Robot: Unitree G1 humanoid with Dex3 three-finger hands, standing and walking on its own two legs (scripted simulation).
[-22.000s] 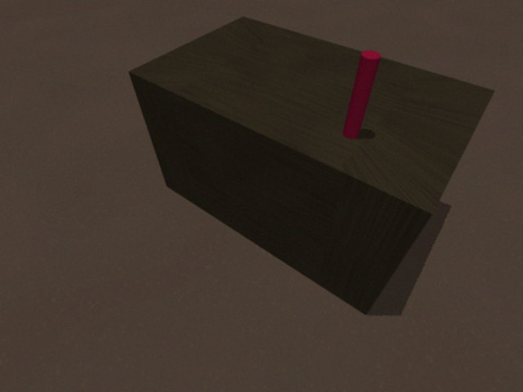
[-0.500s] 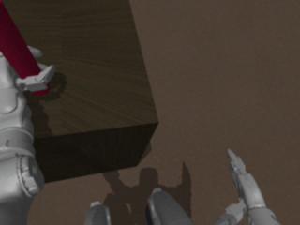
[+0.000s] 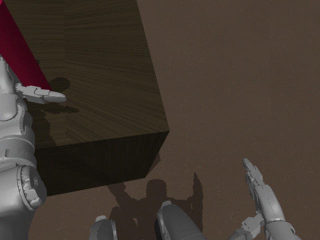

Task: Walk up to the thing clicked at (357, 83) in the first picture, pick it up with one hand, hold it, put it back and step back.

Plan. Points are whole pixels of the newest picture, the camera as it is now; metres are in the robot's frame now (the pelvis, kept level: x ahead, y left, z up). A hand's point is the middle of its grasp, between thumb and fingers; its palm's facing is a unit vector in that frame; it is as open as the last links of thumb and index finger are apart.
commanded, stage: withdraw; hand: left
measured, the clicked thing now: (21, 60) +0.53 +0.20 +0.10
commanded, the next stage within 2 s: rise in 0.26 s
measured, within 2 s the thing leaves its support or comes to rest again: neither
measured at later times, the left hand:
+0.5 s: hand out of the picture +0.50 +0.28 +0.16, palm faces +0.24 -0.95 -0.19, open 17.7 cm
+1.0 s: hand out of the picture +0.34 +0.29 +0.13, palm faces +0.34 -0.88 -0.34, open 17.5 cm
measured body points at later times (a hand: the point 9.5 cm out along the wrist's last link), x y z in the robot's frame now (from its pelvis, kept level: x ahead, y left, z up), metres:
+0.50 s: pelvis +0.02 +0.00 +0.05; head +0.10 +0.01 +0.49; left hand +0.48 +0.33 +0.18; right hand +0.18 -0.24 +0.01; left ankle +0.02 +0.12 -0.64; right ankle +0.03 -0.14 -0.64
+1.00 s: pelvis +0.03 +0.00 +0.07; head +0.05 +0.00 +0.52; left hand +0.32 +0.34 +0.15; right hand +0.19 -0.25 +0.02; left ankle +0.02 +0.12 -0.64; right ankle +0.03 -0.14 -0.64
